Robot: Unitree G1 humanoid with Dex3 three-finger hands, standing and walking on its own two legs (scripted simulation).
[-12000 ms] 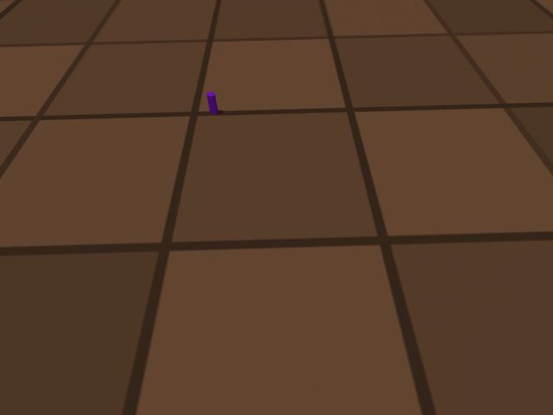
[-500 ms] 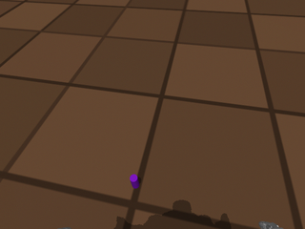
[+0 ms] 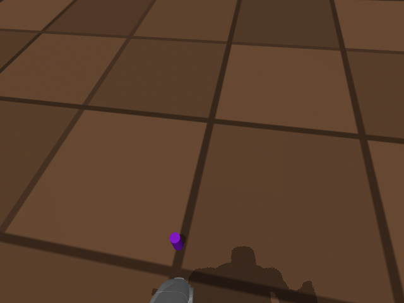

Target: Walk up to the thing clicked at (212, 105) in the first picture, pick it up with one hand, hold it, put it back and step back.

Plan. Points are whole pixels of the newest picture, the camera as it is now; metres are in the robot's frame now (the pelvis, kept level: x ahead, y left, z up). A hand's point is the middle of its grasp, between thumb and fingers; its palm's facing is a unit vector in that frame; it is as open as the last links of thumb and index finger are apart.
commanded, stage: walk up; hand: left
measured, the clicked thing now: (176, 241) +0.42 +0.20 -0.71
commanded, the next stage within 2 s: stand in 1.86 s
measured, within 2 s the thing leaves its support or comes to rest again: neither
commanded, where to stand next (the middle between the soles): +0.05 -0.01 m, yaw +1 degrees
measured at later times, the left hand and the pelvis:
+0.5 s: hand out of the picture +0.03 +0.29 -0.18, palm faces -0.08 -0.92 -0.38, open 7.4 cm; pelvis -0.03 +0.02 -0.03, yaw -4 degrees
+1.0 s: hand out of the picture +0.09 +0.27 -0.14, palm faces -0.05 -0.93 -0.36, open 7.4 cm; pelvis +0.00 +0.01 +0.00, yaw -2 degrees
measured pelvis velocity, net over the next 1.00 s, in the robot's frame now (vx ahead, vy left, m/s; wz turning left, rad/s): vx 0.00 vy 0.01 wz -0.03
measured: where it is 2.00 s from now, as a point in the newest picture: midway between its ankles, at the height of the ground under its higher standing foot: outside the picture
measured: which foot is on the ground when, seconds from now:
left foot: up 0.00-0.08, down 0.10-0.50, up 0.52-0.74, down 0.76-1.00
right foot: down 0.00-0.12, up 0.14-0.44, down 0.46-0.80, up 0.82-1.00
